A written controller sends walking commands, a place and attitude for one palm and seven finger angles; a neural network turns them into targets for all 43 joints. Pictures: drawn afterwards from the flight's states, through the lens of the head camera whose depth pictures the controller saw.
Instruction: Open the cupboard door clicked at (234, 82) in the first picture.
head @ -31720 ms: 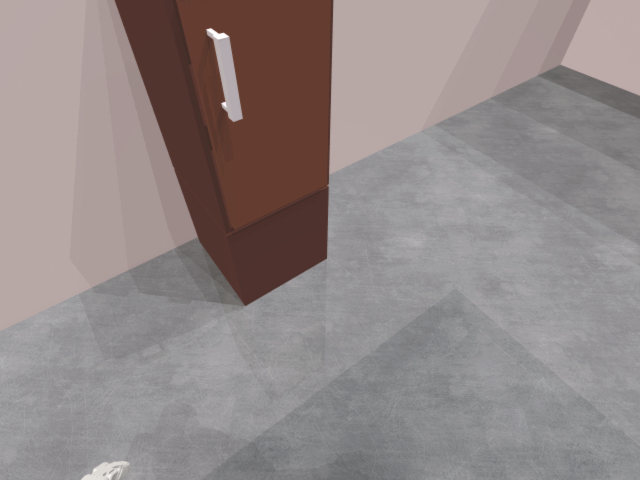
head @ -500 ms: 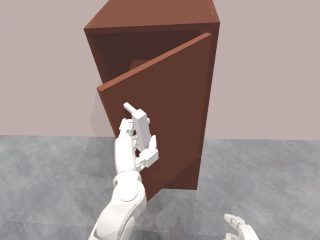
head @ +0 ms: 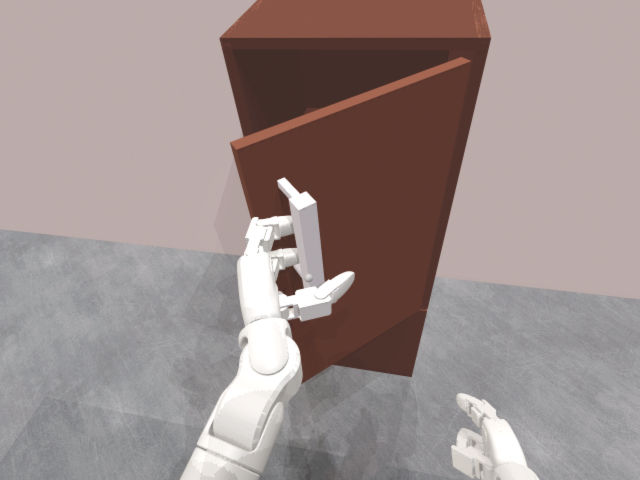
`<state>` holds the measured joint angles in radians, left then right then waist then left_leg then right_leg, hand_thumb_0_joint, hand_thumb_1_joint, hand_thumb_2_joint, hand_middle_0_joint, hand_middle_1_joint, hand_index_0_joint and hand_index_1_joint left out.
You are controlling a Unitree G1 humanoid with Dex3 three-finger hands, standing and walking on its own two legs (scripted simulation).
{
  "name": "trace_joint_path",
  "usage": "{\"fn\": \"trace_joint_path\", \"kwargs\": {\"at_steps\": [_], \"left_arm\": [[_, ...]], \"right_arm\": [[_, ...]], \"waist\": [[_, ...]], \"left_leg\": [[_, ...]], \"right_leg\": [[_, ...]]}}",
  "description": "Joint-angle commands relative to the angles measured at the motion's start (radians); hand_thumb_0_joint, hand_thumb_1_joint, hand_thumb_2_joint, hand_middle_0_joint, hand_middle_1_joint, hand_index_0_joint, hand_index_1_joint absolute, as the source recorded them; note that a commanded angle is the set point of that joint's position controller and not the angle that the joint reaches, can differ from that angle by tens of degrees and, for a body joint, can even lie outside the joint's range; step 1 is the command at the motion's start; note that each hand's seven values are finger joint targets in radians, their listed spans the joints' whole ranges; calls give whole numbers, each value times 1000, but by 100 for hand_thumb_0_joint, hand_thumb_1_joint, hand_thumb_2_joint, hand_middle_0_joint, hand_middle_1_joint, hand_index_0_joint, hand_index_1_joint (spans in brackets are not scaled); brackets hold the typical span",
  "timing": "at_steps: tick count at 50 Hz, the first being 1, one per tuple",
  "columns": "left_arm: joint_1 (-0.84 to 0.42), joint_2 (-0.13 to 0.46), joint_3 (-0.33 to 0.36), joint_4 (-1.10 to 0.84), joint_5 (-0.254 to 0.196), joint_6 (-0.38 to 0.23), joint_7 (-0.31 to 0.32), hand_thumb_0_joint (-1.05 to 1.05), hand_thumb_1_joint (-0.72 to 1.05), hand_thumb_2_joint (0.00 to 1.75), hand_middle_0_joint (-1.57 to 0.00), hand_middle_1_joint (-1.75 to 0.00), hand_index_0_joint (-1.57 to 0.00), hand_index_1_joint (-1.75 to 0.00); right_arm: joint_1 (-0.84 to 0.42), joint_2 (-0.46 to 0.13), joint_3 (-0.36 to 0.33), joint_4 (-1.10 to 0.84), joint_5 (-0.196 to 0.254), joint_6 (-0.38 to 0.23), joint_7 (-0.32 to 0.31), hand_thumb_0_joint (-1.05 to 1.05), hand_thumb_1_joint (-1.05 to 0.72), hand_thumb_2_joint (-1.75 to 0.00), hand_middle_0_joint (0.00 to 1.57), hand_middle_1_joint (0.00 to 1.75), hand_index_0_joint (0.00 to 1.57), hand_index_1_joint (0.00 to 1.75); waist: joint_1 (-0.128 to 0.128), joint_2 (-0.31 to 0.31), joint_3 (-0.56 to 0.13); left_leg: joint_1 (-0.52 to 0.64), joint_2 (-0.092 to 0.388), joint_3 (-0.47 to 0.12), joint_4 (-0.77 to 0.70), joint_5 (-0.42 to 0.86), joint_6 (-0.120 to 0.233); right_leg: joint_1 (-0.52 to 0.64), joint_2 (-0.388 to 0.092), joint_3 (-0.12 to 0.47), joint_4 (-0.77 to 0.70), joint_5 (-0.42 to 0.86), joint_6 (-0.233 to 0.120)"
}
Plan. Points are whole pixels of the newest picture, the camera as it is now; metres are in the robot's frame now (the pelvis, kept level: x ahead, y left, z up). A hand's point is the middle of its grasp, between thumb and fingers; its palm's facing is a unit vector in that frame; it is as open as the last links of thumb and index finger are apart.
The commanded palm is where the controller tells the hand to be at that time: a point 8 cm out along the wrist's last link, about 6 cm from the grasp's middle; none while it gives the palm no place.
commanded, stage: open thumb and fingers to let go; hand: left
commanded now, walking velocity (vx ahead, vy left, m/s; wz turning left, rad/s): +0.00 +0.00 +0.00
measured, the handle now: (301, 241) +0.38 +0.05 +0.12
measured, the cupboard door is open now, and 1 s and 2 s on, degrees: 43 45 46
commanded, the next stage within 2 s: slide the hand sideways off the handle in 0.42 s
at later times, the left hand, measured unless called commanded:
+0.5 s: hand (321, 281) +0.31 +0.02 +0.12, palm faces +0.16 -0.98 -0.08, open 15.8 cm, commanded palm +0.27 +0.05 +0.12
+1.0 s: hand (317, 307) +0.28 +0.02 +0.12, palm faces -0.23 -0.97 -0.01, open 16.6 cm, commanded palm +0.25 +0.08 +0.12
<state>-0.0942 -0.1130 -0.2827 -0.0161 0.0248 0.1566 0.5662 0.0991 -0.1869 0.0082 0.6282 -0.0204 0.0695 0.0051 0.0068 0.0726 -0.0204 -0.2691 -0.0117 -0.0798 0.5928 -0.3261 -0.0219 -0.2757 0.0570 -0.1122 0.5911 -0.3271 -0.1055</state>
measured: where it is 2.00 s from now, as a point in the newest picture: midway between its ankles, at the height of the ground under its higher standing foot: outside the picture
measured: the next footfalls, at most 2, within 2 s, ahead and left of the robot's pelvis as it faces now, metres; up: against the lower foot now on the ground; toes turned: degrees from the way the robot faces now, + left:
none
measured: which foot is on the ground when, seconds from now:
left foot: down 0.00-1.00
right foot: down 0.00-1.00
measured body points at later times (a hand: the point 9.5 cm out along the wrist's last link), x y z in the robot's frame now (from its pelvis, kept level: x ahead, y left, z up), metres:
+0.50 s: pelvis -0.03 +0.05 +0.00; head -0.04 +0.03 +0.45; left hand +0.30 +0.07 +0.13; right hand +0.13 -0.16 -0.12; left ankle -0.01 +0.15 -0.73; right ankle +0.00 -0.04 -0.73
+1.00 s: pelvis -0.03 +0.05 +0.00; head -0.05 +0.03 +0.45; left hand +0.28 +0.07 +0.12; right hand +0.13 -0.16 -0.09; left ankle -0.01 +0.15 -0.73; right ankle +0.00 -0.04 -0.73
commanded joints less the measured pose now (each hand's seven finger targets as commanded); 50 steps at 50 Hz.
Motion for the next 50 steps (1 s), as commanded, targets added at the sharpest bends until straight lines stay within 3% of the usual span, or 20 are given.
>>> {"fn": "trace_joint_path", "kwargs": {"at_steps": [1,9,11,14,16,18,19,20,26,27,28,29,30,31,33,35,36,41,44,50], "left_arm": [[-355,-162,-30,-173,21,-79,-5,0,-50,30,-30,-120,-30,-120],[-361,-189,-20,-77,24,-79,43,0,-50,30,-24,-85,-24,-85],[-390,-206,-34,-85,24,-80,56,0,-50,30,-22,-75,-22,-75],[-452,-242,-64,-22,33,-74,74,0,-50,30,-20,-60,-20,-60],[-518,-255,-73,-6,35,-77,88,0,-50,30,-18,-50,-18,-50],[-545,-257,-65,24,36,-74,100,0,-50,30,-17,-40,-17,-40],[-540,-262,-68,27,40,-75,102,0,-50,30,-16,-35,-16,-35],[-552,-273,-71,31,38,-72,108,0,-50,30,-15,-30,-15,-30],[-607,-284,-53,69,25,-47,132,0,-50,30,-15,-30,-15,-30],[-558,-189,-273,71,109,-81,-102,0,-50,30,-15,-30,-15,-30],[-631,-124,-199,22,69,-143,-221,0,-50,30,-15,-30,-15,-30],[-639,-87,-184,27,29,-182,-328,0,-50,30,-15,-30,-15,-30],[-687,-59,-160,9,-11,-216,-397,0,-50,30,-15,-30,-15,-30],[-674,-70,-158,21,-29,-234,-438,0,-50,30,-15,-30,-15,-30],[-678,-120,-156,79,-77,-243,-457,0,-50,30,-15,-30,-15,-30],[-643,-144,-124,141,-124,-234,-437,0,-50,30,-15,-30,-15,-30],[-646,-133,-103,124,-131,-233,-423,0,-50,30,-15,-30,-15,-30],[-532,-96,-82,42,-85,-241,-384,0,-50,30,-15,-30,-15,-30],[-466,-36,-48,19,-57,-242,-381,0,-50,30,-15,-30,-15,-30],[-338,17,-15,-115,-43,-218,-386,0,-50,30,-15,-30,-15,-30]], "right_arm": [[-109,-50,-14,-142,3,-51,-9,0,-90,-90,20,30,20,30],[-117,-46,-14,-135,3,-60,5,0,-90,-90,20,30,20,30],[-120,-44,-15,-134,1,-59,10,0,-90,-90,20,30,20,30],[-129,-47,-16,-115,4,-63,18,0,-90,-90,20,30,20,30],[-126,-48,-19,-108,2,-69,21,0,-90,-90,20,30,20,30],[-118,-48,-20,-100,-1,-75,25,0,-90,-90,20,30,20,30],[-121,-47,-21,-98,0,-73,28,0,-90,-90,20,30,20,30],[-118,-47,-18,-98,0,-72,31,0,-90,-90,20,30,20,30],[-131,-47,-17,-92,-5,-56,38,0,-90,-90,20,30,20,30],[-7,-84,-19,-97,-1,-24,32,0,-90,-90,20,30,20,30],[-10,-88,-20,-132,7,-23,12,0,-90,-90,20,30,20,30],[-10,-91,-13,-152,9,-22,-6,0,-90,-90,20,30,20,30],[-15,-84,-6,-163,18,-31,-18,0,-90,-90,20,30,20,30],[-24,-76,-1,-177,27,-44,-25,0,-90,-90,20,30,20,30],[-34,-66,10,-188,43,-75,-26,0,-90,-90,20,30,20,30],[-42,-71,12,-181,52,-100,-19,0,-90,-90,20,30,20,30],[-38,-75,11,-182,51,-108,-14,0,-90,-90,20,30,20,30],[-33,-77,0,-206,43,-122,11,0,-90,-90,20,30,20,30],[-30,-84,-1,-215,39,-113,12,0,-90,-90,20,30,20,30],[-61,-70,11,-245,39,-88,9,0,-90,-90,20,30,20,30]], "waist": [[-12,-195,-231],[12,-185,-215],[9,-179,-220],[-3,-160,-158],[-7,-149,-171],[-7,-170,-185],[1,-129,-197],[2,-131,-212],[3,-155,-225],[-98,-251,-145],[-70,-222,-243],[-64,-155,-286],[-70,-135,-306],[-64,-111,-290],[-67,-128,-207],[-53,-149,-144],[-44,-153,-152],[-9,-164,-196],[-1,-215,-181],[17,-121,-160]], "left_leg": [[48,-37,38,8,201,36],[47,-28,47,-23,174,34],[55,-24,49,-27,169,34],[54,-16,44,-31,126,32],[51,-14,39,-35,102,31],[44,-13,37,-35,101,31],[47,-8,36,-42,101,26],[41,-7,31,-47,107,25],[12,-1,35,-35,118,22],[45,-10,33,-60,158,48],[59,-21,42,-45,193,57],[94,-24,45,-40,204,57],[109,-24,42,-34,195,58],[109,-22,40,-30,165,58],[82,-16,21,-52,69,54],[52,-9,5,-78,-4,44],[46,-8,2,-89,-10,42],[46,-3,23,-80,59,44],[29,-1,35,-79,64,49],[53,-6,61,-85,96,51]], "right_leg": [[103,-134,175,-156,381,119],[69,-104,127,-161,227,92],[57,-96,119,-160,176,84],[-12,-81,102,-176,36,70],[-31,-73,95,-160,-8,64],[-36,-66,83,-143,-10,62],[-37,-61,75,-123,0,57],[-34,-55,62,-99,17,55],[-46,-47,52,-68,36,55],[-54,-47,87,-57,148,52],[-10,-47,87,-45,218,50],[14,-48,84,-27,253,48],[13,-52,86,-32,245,49],[-6,-51,87,-38,203,52],[-59,-43,73,-63,76,58],[-86,-38,62,-67,-3,60],[-76,-39,58,-62,-5,61],[-33,-41,67,-54,45,59],[-13,-43,81,-77,36,62],[27,-50,101,-111,78,62]]}}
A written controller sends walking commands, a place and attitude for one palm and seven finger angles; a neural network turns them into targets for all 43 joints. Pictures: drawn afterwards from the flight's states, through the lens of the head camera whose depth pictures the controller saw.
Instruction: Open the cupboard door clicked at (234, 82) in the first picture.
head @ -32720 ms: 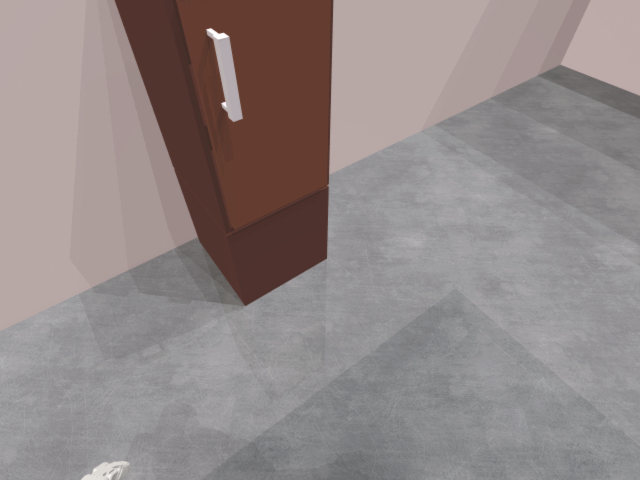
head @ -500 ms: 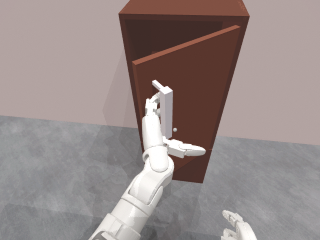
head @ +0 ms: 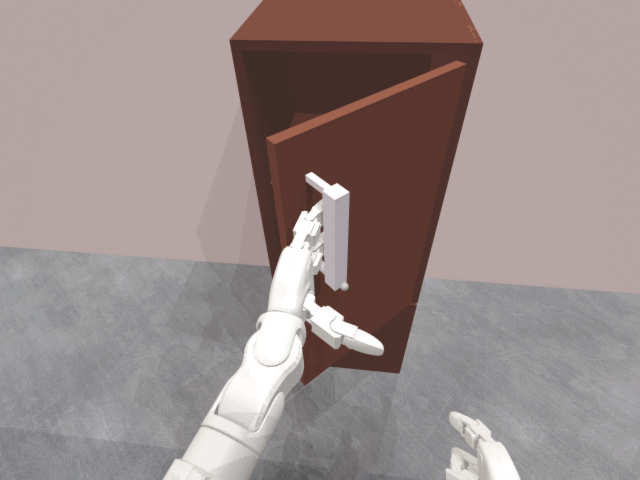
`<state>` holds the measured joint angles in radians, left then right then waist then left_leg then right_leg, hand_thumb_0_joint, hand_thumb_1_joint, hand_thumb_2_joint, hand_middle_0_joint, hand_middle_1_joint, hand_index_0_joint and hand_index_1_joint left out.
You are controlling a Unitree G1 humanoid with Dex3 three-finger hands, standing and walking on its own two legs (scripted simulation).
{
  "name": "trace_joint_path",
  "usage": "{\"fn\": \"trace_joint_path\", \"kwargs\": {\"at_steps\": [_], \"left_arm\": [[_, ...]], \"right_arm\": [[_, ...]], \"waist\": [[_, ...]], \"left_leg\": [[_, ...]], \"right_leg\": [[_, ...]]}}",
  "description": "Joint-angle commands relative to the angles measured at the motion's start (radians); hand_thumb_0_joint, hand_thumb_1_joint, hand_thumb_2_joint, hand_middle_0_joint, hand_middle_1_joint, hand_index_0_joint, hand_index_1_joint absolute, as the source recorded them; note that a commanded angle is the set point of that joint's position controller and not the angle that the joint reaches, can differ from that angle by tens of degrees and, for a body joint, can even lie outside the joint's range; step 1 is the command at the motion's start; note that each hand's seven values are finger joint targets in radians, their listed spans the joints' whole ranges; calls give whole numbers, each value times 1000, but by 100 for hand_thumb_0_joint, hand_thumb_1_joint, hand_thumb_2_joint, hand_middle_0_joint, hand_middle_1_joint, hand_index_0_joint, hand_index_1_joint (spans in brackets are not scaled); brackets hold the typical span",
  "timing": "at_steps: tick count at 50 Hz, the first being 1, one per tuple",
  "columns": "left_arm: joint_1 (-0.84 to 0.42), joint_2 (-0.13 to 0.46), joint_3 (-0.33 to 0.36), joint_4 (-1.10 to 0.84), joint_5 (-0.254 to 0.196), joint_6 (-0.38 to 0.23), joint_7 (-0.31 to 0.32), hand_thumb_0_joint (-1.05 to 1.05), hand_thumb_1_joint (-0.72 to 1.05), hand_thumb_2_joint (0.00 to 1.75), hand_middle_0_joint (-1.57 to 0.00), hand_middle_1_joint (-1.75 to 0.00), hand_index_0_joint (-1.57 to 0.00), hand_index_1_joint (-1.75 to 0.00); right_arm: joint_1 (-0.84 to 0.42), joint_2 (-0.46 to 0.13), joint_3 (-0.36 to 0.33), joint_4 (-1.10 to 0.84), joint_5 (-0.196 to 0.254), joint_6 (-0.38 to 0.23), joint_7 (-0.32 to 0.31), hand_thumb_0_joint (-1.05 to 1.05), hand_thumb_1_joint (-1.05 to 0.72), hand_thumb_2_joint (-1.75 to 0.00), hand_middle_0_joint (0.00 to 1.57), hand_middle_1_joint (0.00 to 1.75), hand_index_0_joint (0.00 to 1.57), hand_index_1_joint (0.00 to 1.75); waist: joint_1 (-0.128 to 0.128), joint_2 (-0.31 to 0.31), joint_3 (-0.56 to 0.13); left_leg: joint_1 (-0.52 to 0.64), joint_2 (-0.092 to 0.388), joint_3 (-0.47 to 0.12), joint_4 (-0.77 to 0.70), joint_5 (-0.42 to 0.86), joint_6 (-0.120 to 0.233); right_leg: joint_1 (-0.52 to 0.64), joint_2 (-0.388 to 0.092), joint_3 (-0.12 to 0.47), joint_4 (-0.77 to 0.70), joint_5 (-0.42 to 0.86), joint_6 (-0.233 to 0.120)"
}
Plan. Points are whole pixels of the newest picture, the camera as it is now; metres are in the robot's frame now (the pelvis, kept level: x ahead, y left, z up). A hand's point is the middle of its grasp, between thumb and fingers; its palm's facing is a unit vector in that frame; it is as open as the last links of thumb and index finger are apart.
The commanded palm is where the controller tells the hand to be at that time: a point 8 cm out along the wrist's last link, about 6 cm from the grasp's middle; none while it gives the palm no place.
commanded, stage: slide the hand sideways off the handle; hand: left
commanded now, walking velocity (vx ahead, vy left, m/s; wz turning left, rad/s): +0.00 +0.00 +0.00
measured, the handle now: (325, 233) +0.40 +0.02 +0.12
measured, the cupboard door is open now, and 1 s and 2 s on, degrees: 45 46 46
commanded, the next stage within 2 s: draw the hand back to the body in 0.72 s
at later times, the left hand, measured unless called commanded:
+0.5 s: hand (281, 319) +0.26 +0.06 +0.12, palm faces -0.10 -1.00 -0.01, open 16.3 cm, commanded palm +0.23 +0.11 +0.12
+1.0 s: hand (251, 338) +0.24 +0.09 +0.12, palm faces -0.09 -0.99 -0.06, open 16.3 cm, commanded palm +0.21 +0.15 +0.13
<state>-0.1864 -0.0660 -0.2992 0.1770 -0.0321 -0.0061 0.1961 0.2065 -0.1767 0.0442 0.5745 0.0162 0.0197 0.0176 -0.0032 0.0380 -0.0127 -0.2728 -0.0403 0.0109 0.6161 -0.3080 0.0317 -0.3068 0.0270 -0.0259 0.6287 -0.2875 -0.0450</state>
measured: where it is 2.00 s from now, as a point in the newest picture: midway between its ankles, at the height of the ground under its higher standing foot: outside the picture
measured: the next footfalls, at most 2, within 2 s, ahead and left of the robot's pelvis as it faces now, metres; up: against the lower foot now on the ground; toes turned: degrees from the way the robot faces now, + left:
none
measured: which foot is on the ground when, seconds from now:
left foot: down 0.00-1.00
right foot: down 0.00-1.00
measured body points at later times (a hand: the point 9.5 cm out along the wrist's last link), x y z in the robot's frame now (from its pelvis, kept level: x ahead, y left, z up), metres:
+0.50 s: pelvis +0.04 -0.01 +0.00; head +0.02 -0.03 +0.45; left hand +0.26 +0.11 +0.12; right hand +0.25 -0.20 -0.06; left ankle +0.02 +0.10 -0.73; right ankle +0.03 -0.09 -0.73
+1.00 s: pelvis +0.03 -0.01 +0.00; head +0.01 -0.03 +0.45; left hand +0.24 +0.14 +0.13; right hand +0.22 -0.21 -0.08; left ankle +0.02 +0.10 -0.73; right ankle +0.03 -0.09 -0.73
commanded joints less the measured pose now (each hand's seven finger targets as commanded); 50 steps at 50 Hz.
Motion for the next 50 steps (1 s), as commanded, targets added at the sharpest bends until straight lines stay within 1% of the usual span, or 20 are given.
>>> {"fn": "trace_joint_path", "kwargs": {"at_steps": [1,4,7,8,10,13,17,19,20,23,27,29,30,34,37,41,44,47,49,50], "left_arm": [[-209,-5,24,-319,8,-47,-18,0,-50,30,-15,-30,-15,-30],[-144,20,39,-383,-1,-29,-32,0,-50,30,-15,-30,-15,-30],[-42,44,52,-496,-12,-30,-53,0,-50,30,-15,-30,-15,-30],[-9,57,57,-520,-13,-29,-60,0,-50,30,-15,-30,-15,-30],[34,42,29,-561,-10,-25,-77,0,-50,30,-15,-30,-15,-30],[139,73,44,-620,-14,-17,-104,0,-50,30,-15,-30,-15,-30],[189,105,59,-685,-24,-8,-142,0,-50,30,-15,-30,-15,-30],[248,135,88,-697,-29,-8,-159,0,-50,30,-15,-30,-15,-30],[252,121,72,-715,-32,-11,-168,0,-50,30,-15,-30,-15,-30],[330,159,116,-755,-45,-21,-190,0,-50,30,-15,-30,-15,-30],[411,165,121,-804,-56,-31,-217,0,-50,30,-15,-30,-15,-30],[473,192,150,-803,-59,-31,-228,0,-50,30,-15,-30,-15,-30],[463,179,134,-819,-63,-32,-235,0,-50,30,-15,-30,-15,-30],[443,217,174,-812,-73,-35,-247,0,-50,30,-15,-30,-15,-30],[410,181,130,-855,-77,-51,-251,0,-50,30,-15,-30,-15,-30],[445,176,119,-837,-73,-53,-250,0,-50,30,-15,-30,-15,-30],[493,257,213,-807,-66,-33,-237,0,-50,30,-15,-30,-15,-30],[466,284,274,-816,-88,-14,-236,0,-50,30,-15,-30,-15,-30],[492,311,325,-819,-109,-9,-246,0,-50,30,-15,-30,-15,-30],[474,283,298,-843,-121,-8,-259,0,-50,30,-15,-30,-15,-30]], "right_arm": [[-168,-82,-25,-194,1,-35,-6,0,-90,-90,20,30,20,30],[-182,-80,-21,-203,-1,-27,-13,0,-90,-90,20,30,20,30],[-185,-76,-20,-217,-1,-29,-13,0,-90,-90,20,30,20,30],[-181,-76,-20,-218,-1,-29,-12,0,-90,-90,20,30,20,30],[-176,-76,-18,-222,-1,-31,-10,0,-90,-90,20,30,20,30],[-174,-82,-18,-234,0,-36,-11,0,-90,-90,20,30,20,30],[-174,-89,-16,-244,-1,-48,-19,0,-90,-90,20,30,20,30],[-167,-93,-15,-240,-1,-54,-21,0,-90,-90,20,30,20,30],[-170,-92,-12,-246,0,-58,-20,0,-90,-90,20,30,20,30],[-159,-95,-14,-249,-1,-76,-22,0,-90,-90,20,30,20,30],[-151,-97,-13,-258,0,-94,-22,0,-90,-90,20,30,20,30],[-140,-104,-14,-256,1,-102,-23,0,-90,-90,20,30,20,30],[-143,-103,-11,-261,1,-108,-23,0,-90,-90,20,30,20,30],[-138,-113,-13,-254,2,-130,-39,0,-90,-90,20,30,20,30],[-129,-111,-15,-259,4,-160,-42,0,-90,-90,20,30,20,30],[-117,-113,-15,-253,4,-185,-38,0,-90,-90,20,30,20,30],[-123,-120,-14,-245,2,-184,-42,0,-90,-90,20,30,20,30],[-138,-114,-8,-245,3,-179,-53,0,-90,-90,20,30,20,30],[-147,-117,-7,-238,7,-181,-60,0,-90,-90,20,30,20,30],[-153,-115,-3,-241,8,-186,-60,0,-90,-90,20,30,20,30]], "waist": [[30,-130,-173],[32,-139,-164],[38,-104,-199],[35,-125,-200],[24,-91,-180],[25,-97,-170],[14,-114,-166],[22,-92,-156],[16,-76,-152],[27,-89,-180],[26,-83,-166],[30,-72,-147],[21,-67,-139],[15,-74,-96],[9,-44,-139],[14,-71,-141],[42,-62,-124],[46,-95,-124],[56,-84,-117],[49,-55,-116]], "left_leg": [[54,21,-27,-107,81,-1],[65,15,-17,-100,97,2],[89,15,-12,-102,150,3],[87,16,-11,-101,163,2],[93,16,-15,-97,178,1],[89,15,-18,-90,187,2],[89,13,-24,-77,182,5],[87,12,-26,-72,201,3],[88,13,-27,-72,198,3],[81,13,-32,-62,225,2],[71,18,-36,-55,247,2],[57,20,-37,-50,250,1],[54,20,-38,-50,237,2],[29,19,-44,-42,166,2],[43,18,-53,-33,170,2],[22,20,-59,-32,171,0],[0,19,-51,-40,144,-1],[-11,18,-45,-47,129,1],[-9,19,-40,-50,138,-1],[-1,18,-40,-57,140,-1]], "right_leg": [[77,-20,19,-158,46,5],[98,-29,43,-194,59,12],[139,-30,43,-176,172,16],[149,-31,41,-172,204,19],[136,-32,37,-163,237,20],[136,-31,34,-152,274,24],[123,-34,34,-147,274,30],[124,-33,32,-138,295,25],[112,-32,25,-130,289,25],[129,-33,24,-109,347,30],[117,-30,11,-88,368,29],[106,-27,7,-84,356,26],[92,-27,6,-84,338,28],[47,-24,12,-102,213,26],[36,-22,5,-85,197,24],[36,-22,-2,-72,194,24],[50,-24,9,-83,156,21],[76,-29,28,-107,139,26],[93,-31,33,-121,148,25],[92,-33,32,-123,154,27]]}}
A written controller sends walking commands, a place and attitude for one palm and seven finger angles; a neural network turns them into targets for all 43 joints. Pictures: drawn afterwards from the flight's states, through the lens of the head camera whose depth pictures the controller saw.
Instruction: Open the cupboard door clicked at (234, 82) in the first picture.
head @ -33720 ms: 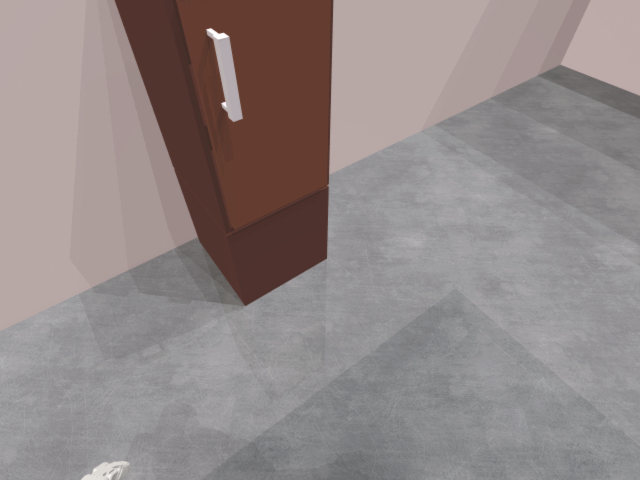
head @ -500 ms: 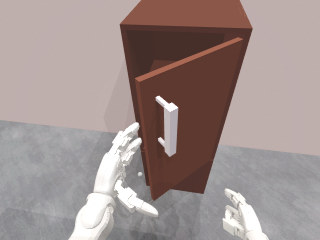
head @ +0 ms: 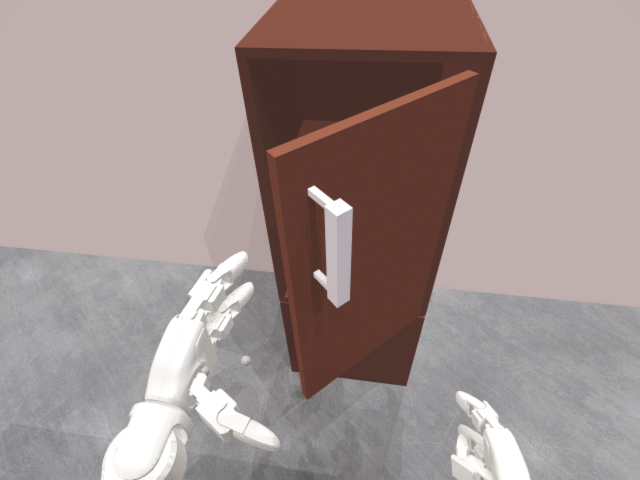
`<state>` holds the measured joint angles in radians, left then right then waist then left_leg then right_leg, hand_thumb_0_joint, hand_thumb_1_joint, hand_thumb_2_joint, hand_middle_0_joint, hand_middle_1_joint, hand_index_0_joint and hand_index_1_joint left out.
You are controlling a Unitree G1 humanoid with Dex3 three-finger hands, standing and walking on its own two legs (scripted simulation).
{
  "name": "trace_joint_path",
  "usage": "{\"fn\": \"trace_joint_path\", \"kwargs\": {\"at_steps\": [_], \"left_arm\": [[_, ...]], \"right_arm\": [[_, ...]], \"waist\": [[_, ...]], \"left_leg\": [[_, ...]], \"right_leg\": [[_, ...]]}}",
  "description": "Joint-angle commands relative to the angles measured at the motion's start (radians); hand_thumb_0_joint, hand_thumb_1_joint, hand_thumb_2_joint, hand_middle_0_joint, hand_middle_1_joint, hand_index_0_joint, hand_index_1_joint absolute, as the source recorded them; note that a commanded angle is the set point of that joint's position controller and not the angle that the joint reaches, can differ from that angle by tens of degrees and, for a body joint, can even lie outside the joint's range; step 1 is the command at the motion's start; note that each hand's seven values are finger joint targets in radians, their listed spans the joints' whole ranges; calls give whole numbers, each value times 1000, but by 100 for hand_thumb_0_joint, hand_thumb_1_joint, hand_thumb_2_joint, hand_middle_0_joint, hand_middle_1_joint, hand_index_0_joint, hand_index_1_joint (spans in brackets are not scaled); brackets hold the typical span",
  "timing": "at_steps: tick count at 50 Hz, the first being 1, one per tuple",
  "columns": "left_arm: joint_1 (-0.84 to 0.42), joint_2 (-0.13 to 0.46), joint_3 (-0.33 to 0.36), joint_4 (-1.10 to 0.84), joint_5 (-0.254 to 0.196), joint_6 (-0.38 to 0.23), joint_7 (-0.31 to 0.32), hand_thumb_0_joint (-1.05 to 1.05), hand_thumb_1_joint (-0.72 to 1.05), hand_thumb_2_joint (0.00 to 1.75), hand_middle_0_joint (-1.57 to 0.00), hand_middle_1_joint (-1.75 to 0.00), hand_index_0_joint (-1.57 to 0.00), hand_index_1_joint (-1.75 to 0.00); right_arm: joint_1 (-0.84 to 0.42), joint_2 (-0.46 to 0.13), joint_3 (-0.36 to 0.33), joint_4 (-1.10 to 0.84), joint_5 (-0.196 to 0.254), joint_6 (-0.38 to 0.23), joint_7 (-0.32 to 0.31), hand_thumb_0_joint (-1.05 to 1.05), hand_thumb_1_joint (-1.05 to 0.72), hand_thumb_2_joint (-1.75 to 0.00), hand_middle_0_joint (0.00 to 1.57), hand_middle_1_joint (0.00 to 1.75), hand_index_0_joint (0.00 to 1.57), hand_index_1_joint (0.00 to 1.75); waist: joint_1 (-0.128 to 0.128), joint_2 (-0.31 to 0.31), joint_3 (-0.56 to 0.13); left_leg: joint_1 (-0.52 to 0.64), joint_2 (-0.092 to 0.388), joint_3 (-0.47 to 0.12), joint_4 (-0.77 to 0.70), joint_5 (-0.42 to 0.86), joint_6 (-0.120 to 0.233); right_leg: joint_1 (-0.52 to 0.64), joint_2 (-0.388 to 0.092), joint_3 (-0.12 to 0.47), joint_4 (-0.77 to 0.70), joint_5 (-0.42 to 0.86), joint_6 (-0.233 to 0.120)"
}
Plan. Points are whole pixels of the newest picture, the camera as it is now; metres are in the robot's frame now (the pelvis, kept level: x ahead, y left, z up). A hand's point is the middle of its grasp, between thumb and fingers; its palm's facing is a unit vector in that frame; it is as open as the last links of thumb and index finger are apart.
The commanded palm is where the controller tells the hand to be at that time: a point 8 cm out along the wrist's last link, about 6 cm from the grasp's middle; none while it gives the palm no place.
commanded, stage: draw the hand back to the body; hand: left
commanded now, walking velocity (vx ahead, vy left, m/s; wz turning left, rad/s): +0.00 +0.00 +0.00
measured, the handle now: (328, 249) +0.37 +0.02 +0.12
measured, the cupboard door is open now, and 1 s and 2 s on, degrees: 46 46 46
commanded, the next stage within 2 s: step back with the hand held close in 1.40 s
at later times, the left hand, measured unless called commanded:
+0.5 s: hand (141, 365) +0.19 +0.18 +0.15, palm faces +0.19 -0.95 -0.26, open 15.1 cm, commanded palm +0.15 +0.23 +0.16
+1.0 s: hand (49, 341) +0.20 +0.27 +0.17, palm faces +0.41 -0.82 -0.41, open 9.3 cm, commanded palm +0.15 +0.32 +0.19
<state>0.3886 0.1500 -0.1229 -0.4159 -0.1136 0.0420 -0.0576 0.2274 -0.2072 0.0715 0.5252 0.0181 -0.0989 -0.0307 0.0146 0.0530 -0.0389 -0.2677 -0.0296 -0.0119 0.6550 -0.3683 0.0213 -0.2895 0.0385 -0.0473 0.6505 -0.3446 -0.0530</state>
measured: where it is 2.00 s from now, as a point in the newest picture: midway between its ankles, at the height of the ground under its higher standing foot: outside the picture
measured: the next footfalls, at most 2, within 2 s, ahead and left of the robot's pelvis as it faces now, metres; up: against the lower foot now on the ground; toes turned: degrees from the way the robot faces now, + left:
none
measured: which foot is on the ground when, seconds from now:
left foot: down 0.00-1.00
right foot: down 0.00-1.00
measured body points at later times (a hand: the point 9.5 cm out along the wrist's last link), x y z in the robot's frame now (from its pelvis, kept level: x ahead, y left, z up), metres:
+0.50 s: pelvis -0.01 +0.01 +0.01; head -0.03 -0.01 +0.46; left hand +0.17 +0.23 +0.16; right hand +0.19 -0.20 -0.05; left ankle -0.01 +0.11 -0.72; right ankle +0.00 -0.08 -0.72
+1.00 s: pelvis +0.01 +0.02 +0.02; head -0.01 +0.00 +0.47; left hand +0.17 +0.31 +0.19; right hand +0.19 -0.20 -0.06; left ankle -0.01 +0.11 -0.72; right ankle +0.00 -0.08 -0.72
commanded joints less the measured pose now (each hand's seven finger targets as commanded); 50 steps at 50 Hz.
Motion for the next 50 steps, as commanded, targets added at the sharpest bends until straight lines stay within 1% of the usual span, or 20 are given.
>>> {"fn": "trace_joint_path", "kwargs": {"at_steps": [1,5,6,9,11,14,16,17,18,19,20,22,24,31,34,38,39,43,44,50], "left_arm": [[-112,74,130,-267,-51,-58,-16,0,-50,30,-15,-30,-15,-30],[-118,87,141,-275,-81,-58,-64,0,-50,30,-15,-30,-15,-30],[-106,101,157,-251,-85,-53,-74,0,-50,30,-15,-30,-15,-30],[-111,136,195,-245,-91,-41,-95,0,-50,30,-15,-30,-15,-30],[-105,150,227,-238,-104,-30,-104,0,-50,30,-15,-30,-15,-30],[-130,196,292,-232,-123,-23,-113,0,-40,34,-15,-30,-15,-30],[-141,192,299,-258,-135,-26,-126,0,-32,37,-16,-30,-16,-30],[-167,267,279,-358,-2,-106,3,0,-29,39,-16,-30,-16,-30],[-48,215,279,-253,9,-120,58,0,-26,40,-16,-30,-16,-30],[-27,221,277,-264,29,-138,88,0,-22,42,-16,-30,-16,-30],[-1,192,253,-252,38,-152,103,0,-18,43,-16,-30,-16,-30],[-4,200,255,-269,60,-179,129,0,-12,47,-16,-30,-16,-30],[-11,233,283,-253,75,-196,152,0,-5,50,-17,-30,-17,-30],[11,265,354,-238,84,-225,182,0,20,60,-18,-30,-18,-30],[12,291,389,-246,87,-228,189,0,31,64,-18,-30,-18,-30],[42,296,426,-218,77,-222,190,0,44,70,-18,-30,-18,-30],[45,319,453,-197,78,-220,192,0,48,72,-19,-30,-19,-30],[28,329,489,-203,71,-223,191,0,62,78,-19,-30,-19,-30],[26,355,516,-191,72,-222,195,0,65,80,-19,-30,-19,-30],[10,381,574,-189,61,-219,198,0,87,88,-20,-30,-20,-30]], "right_arm": [[-167,-87,-33,-190,8,-73,-14,0,-90,-90,20,30,20,30],[-155,-100,-34,-175,13,-108,-24,0,-90,-90,20,30,20,30],[-153,-104,-35,-166,13,-111,-28,0,-90,-90,20,30,20,30],[-155,-112,-38,-159,15,-124,-36,0,-90,-90,20,30,20,30],[-163,-112,-35,-158,15,-129,-41,0,-90,-90,20,30,20,30],[-169,-116,-35,-149,16,-136,-49,0,-90,-90,20,30,20,30],[-176,-114,-33,-150,19,-145,-52,0,-90,-90,20,30,20,30],[-169,-95,-36,-140,-7,-142,-63,0,-90,-90,20,30,20,30],[-153,-88,-35,-121,-18,-140,-65,0,-90,-90,20,30,20,30],[-156,-99,-41,-114,-18,-135,-60,0,-90,-90,20,30,20,30],[-155,-93,-39,-111,-22,-130,-56,0,-90,-90,20,30,20,30],[-155,-98,-45,-102,-23,-122,-50,0,-90,-90,20,30,20,30],[-156,-105,-49,-89,-26,-118,-51,0,-90,-90,20,30,20,30],[-175,-104,-58,-65,-28,-97,-59,0,-90,-90,20,30,20,30],[-173,-111,-63,-55,-27,-91,-58,0,-90,-90,20,30,20,30],[-175,-110,-68,-48,-25,-78,-54,0,-90,-90,20,30,20,30],[-176,-115,-73,-45,-23,-74,-54,0,-90,-90,20,30,20,30],[-175,-115,-77,-44,-18,-59,-52,0,-90,-90,20,30,20,30],[-175,-119,-79,-41,-18,-59,-54,0,-90,-90,20,30,20,30],[-169,-119,-84,-35,-14,-50,-54,0,-90,-90,20,30,20,30]], "waist": [[26,-62,-96],[14,-51,-84],[15,-72,-61],[22,-51,-50],[26,-79,-46],[35,-72,-46],[37,-29,-63],[36,-24,-1],[29,-70,45],[37,-70,34],[30,-63,32],[29,4,11],[30,-15,21],[38,-29,-9],[42,11,-27],[46,-32,-7],[50,-30,-5],[49,3,5],[52,6,2],[52,28,-6]], "left_leg": [[2,8,-17,-94,200,9],[19,7,-24,-95,192,11],[12,10,-27,-100,183,10],[18,7,-26,-106,168,11],[14,8,-27,-111,162,13],[20,7,-31,-116,161,12],[36,5,-29,-123,176,10],[30,13,-28,-155,171,11],[29,18,-27,-165,156,5],[48,20,-30,-175,164,5],[59,22,-27,-191,170,6],[93,24,-22,-218,193,4],[102,28,-25,-242,192,3],[152,36,-25,-294,256,2],[166,37,-26,-301,310,-4],[163,43,-28,-311,342,-8],[159,44,-26,-312,335,-8],[159,44,-24,-318,345,-11],[157,45,-26,-320,345,-14],[171,47,-28,-319,391,-19]], "right_leg": [[71,-42,49,-146,214,36],[54,-40,45,-163,199,40],[47,-37,42,-169,181,40],[44,-40,47,-186,143,38],[48,-41,51,-195,130,42],[59,-42,53,-209,107,41],[72,-42,47,-205,130,39],[73,-52,67,-260,117,34],[58,-55,66,-286,88,34],[74,-54,70,-301,86,31],[92,-56,62,-297,95,33],[115,-51,51,-295,128,30],[132,-46,44,-309,124,28],[198,-43,39,-327,184,28],[226,-42,36,-322,235,25],[230,-36,31,-325,261,27],[235,-35,36,-331,254,26],[235,-34,39,-335,260,25],[243,-34,37,-335,262,24],[250,-32,37,-337,295,23]]}}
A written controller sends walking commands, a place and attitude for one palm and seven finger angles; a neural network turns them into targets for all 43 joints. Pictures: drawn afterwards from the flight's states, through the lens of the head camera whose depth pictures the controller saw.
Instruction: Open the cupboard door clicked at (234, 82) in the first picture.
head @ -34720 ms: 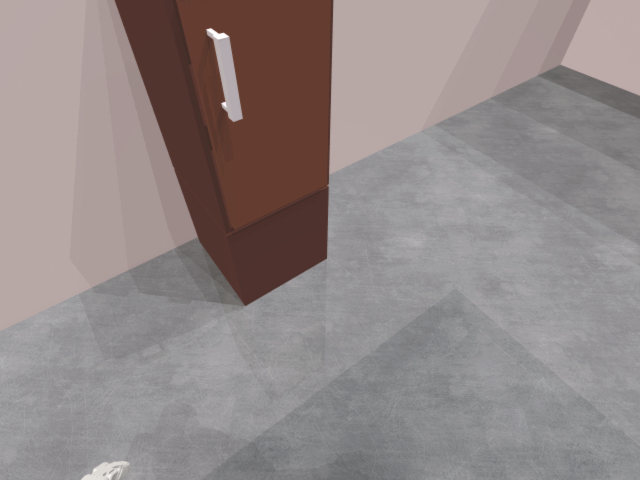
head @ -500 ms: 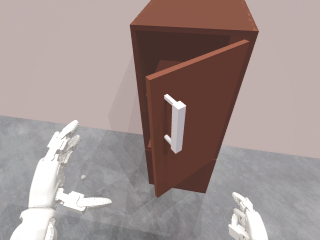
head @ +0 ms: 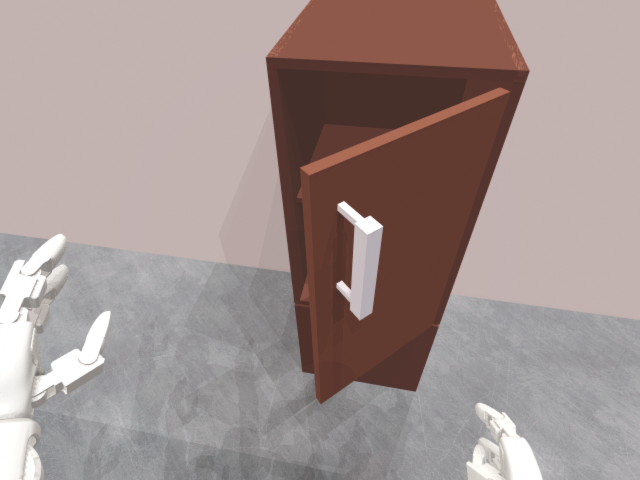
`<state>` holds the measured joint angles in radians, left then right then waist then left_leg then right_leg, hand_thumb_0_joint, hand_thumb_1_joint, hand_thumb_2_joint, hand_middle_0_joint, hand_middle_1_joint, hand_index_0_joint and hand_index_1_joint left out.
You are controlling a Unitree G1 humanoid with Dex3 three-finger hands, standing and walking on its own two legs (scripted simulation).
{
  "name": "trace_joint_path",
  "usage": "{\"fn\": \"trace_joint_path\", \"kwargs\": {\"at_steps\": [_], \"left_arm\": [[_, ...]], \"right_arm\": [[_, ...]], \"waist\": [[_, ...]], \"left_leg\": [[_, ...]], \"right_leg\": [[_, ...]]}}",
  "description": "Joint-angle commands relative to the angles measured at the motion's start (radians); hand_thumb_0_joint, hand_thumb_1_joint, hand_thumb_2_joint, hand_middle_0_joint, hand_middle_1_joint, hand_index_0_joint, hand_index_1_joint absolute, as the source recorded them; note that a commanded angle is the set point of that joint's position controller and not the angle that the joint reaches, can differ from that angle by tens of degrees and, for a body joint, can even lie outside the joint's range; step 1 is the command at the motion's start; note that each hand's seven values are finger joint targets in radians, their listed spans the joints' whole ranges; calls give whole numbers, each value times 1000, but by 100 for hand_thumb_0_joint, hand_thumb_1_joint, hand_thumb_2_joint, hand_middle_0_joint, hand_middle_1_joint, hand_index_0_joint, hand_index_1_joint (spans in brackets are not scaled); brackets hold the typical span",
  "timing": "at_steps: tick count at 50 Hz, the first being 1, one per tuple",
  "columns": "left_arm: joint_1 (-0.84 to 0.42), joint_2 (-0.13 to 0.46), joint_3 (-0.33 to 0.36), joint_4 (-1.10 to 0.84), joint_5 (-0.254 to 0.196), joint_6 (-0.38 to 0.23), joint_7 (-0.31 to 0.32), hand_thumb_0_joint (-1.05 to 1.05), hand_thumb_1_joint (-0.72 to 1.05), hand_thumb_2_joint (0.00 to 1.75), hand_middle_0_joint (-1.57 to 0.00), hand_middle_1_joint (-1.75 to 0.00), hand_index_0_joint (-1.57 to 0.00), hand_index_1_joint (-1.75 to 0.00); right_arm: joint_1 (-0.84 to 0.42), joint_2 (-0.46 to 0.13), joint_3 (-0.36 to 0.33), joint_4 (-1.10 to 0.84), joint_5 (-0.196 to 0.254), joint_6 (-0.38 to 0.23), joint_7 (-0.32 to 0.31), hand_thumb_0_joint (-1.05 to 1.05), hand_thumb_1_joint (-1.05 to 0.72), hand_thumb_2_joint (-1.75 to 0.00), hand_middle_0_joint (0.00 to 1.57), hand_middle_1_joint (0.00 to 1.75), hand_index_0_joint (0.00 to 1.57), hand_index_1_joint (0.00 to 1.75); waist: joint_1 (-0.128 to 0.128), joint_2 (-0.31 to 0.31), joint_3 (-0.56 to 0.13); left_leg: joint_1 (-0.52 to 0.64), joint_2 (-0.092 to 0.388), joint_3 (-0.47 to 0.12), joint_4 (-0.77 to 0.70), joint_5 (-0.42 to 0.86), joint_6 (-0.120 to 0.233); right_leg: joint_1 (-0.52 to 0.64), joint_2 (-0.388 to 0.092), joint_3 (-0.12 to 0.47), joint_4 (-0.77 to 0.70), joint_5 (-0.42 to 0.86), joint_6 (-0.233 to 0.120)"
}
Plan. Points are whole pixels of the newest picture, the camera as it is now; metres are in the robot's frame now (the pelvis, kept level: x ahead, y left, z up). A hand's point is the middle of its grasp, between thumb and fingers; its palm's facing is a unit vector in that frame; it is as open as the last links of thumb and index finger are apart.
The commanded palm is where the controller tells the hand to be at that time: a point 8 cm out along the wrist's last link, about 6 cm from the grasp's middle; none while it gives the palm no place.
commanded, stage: draw the hand back to the body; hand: left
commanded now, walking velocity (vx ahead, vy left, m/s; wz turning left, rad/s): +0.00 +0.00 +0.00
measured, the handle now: (354, 263) +0.36 +0.00 +0.10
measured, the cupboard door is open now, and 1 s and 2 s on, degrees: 46 46 46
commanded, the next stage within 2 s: step back with the hand held close in 0.40 s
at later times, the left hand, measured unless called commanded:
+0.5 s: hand (84, 346) +0.19 +0.25 +0.15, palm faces +0.44 -0.80 -0.41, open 7.4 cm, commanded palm +0.14 +0.29 +0.17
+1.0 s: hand (55, 384) +0.15 +0.27 +0.14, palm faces +0.36 -0.79 -0.50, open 7.4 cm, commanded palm +0.09 +0.31 +0.17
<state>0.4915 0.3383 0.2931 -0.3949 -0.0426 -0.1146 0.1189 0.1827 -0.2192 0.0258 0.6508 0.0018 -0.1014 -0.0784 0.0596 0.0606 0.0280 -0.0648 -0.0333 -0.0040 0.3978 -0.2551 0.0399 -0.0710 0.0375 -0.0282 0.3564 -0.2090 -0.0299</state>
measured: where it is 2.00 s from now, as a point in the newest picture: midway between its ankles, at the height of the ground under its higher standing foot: outside the picture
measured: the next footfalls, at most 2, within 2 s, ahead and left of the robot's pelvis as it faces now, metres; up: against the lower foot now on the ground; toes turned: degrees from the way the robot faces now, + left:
right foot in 1.88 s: -0.32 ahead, -0.09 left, +0.00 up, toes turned -1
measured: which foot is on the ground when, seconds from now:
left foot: down 0.00-1.00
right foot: down 0.00-1.00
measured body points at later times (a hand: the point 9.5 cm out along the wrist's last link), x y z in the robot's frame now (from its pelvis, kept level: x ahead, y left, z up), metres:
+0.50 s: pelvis +0.00 -0.01 +0.00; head -0.02 -0.02 +0.45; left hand +0.16 +0.29 +0.17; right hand +0.19 -0.22 -0.09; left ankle -0.02 +0.09 -0.74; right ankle +0.00 -0.10 -0.74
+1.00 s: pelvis -0.05 +0.01 -0.01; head -0.03 +0.01 +0.44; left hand +0.13 +0.31 +0.17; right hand +0.13 -0.24 -0.09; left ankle -0.02 +0.09 -0.74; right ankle +0.00 -0.10 -0.74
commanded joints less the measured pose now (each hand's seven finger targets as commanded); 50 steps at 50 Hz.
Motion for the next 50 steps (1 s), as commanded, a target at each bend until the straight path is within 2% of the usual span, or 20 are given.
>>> {"fn": "trace_joint_path", "kwargs": {"at_steps": [1,5,9,12,14,18,22,25,26,27,28,29,31,35,38,39,43,44,47,50], "left_arm": [[-93,202,168,-214,-10,-63,22,0,90,90,-20,-30,-20,-30],[-90,152,114,-191,-10,-56,14,0,90,90,-20,-30,-20,-30],[-99,193,144,-196,-7,-56,20,0,90,90,-20,-30,-20,-30],[-103,183,137,-223,-7,-57,18,0,90,90,-20,-30,-20,-30],[-101,204,158,-213,-7,-52,21,0,90,90,-20,-30,-20,-30],[-85,187,148,-211,-11,-48,19,0,90,90,-20,-30,-20,-30],[-85,179,142,-192,-14,-46,15,0,90,90,-20,-30,-20,-30],[-99,177,137,-199,-12,-49,14,0,90,90,-20,-30,-20,-30],[-187,206,147,-244,-12,-55,20,0,90,90,-20,-30,-20,-30],[-216,330,284,-238,-23,-92,22,0,90,90,-20,-30,-20,-30],[-112,244,224,-150,-21,-95,8,0,90,90,-20,-30,-20,-30],[-90,246,224,-168,-17,-105,4,0,90,90,-20,-30,-20,-30],[1,196,183,-158,-17,-107,-3,0,90,90,-20,-30,-20,-30],[52,215,193,-207,-17,-101,9,0,90,90,-20,-30,-20,-30],[62,241,220,-236,-17,-96,20,0,90,90,-20,-30,-20,-30],[52,264,233,-264,-15,-98,26,0,90,90,-20,-30,-20,-30],[78,260,239,-287,-14,-97,38,0,90,90,-20,-30,-20,-30],[75,271,249,-301,-12,-99,41,0,90,90,-20,-30,-20,-30],[81,255,239,-294,-7,-99,47,0,90,90,-20,-30,-20,-30],[74,256,243,-315,2,-111,52,0,90,90,-20,-30,-20,-30]], "right_arm": [[-125,-108,-42,-160,4,-48,-6,0,-90,-90,20,30,20,30],[-124,-116,-44,-158,2,-49,1,0,-90,-90,20,30,20,30],[-126,-121,-47,-159,2,-48,-1,0,-90,-90,20,30,20,30],[-126,-113,-44,-161,2,-46,-1,0,-90,-90,20,30,20,30],[-129,-115,-43,-159,2,-49,-2,0,-90,-90,20,30,20,30],[-124,-109,-41,-160,1,-47,1,0,-90,-90,20,30,20,30],[-129,-108,-44,-160,2,-40,1,0,-90,-90,20,30,20,30],[-132,-109,-43,-162,4,-41,1,0,-90,-90,20,30,20,30],[-134,-114,-41,-161,5,-44,1,0,-90,-90,20,30,20,30],[-107,-135,-45,-191,22,-29,1,0,-90,-90,20,30,20,30],[-107,-124,-50,-174,15,-18,3,0,-90,-90,20,30,20,30],[-111,-129,-53,-186,13,-12,5,0,-90,-90,20,30,20,30],[-107,-131,-59,-194,10,3,8,0,-90,-90,20,30,20,30],[-102,-135,-73,-210,18,24,1,0,-90,-90,20,30,20,30],[-99,-129,-81,-226,21,38,-4,0,-90,-90,20,30,20,30],[-103,-136,-82,-223,22,40,-9,0,-90,-90,20,30,20,30],[-96,-127,-84,-238,24,44,-16,0,-90,-90,20,30,20,30],[-99,-135,-86,-236,21,43,-19,0,-90,-90,20,30,20,30],[-90,-133,-81,-241,19,40,-20,0,-90,-90,20,30,20,30],[-84,-138,-78,-244,14,31,-22,0,-90,-90,20,30,20,30]], "waist": [[8,28,-80],[0,-4,-67],[7,-11,-78],[4,18,-101],[9,11,-94],[8,26,-92],[5,-20,-78],[4,14,-63],[-2,37,-89],[-38,0,14],[-39,-45,-3],[-36,-19,-14],[-40,-35,-87],[-43,-36,-179],[-46,-72,-201],[-46,-40,-205],[-48,-50,-205],[-48,-12,-195],[-50,-23,-154],[-53,6,-129]], "left_leg": [[-26,52,-33,-59,293,-38],[-20,55,-38,-63,294,-36],[-29,50,-35,-60,273,-32],[-15,48,-31,-53,296,-32],[-23,49,-36,-53,300,-35],[-21,50,-32,-52,307,-35],[-26,50,-27,-50,273,-28],[-32,48,-29,-54,254,-29],[-23,46,-32,-53,251,-28],[-99,60,-64,-33,167,1],[-89,57,-73,-9,150,5],[-90,55,-70,-9,169,4],[-84,63,-62,9,230,1],[-90,80,-58,34,336,-4],[-112,85,-58,57,355,-7],[-121,85,-64,62,360,-9],[-168,95,-83,69,314,-6],[-186,98,-92,65,294,-4],[-265,112,-118,40,152,9],[-356,132,-145,1,23,21]], "right_leg": [[34,-31,21,-39,172,0],[19,-31,14,-42,164,4],[31,-32,18,-44,161,1],[38,-34,25,-42,184,2],[40,-33,20,-42,188,0],[37,-33,23,-40,194,1],[25,-33,27,-49,177,4],[18,-35,28,-53,156,2],[25,-37,31,-51,156,2],[-95,-74,113,-101,152,5],[-105,-96,119,-108,138,3],[-105,-103,114,-101,166,-1],[-77,-111,99,-65,233,5],[-42,-122,86,2,363,11],[-51,-127,94,33,402,13],[-49,-135,97,42,410,6],[-72,-131,110,74,340,5],[-82,-134,117,74,308,-2],[-112,-118,125,77,148,3],[-108,-107,126,105,48,5]]}}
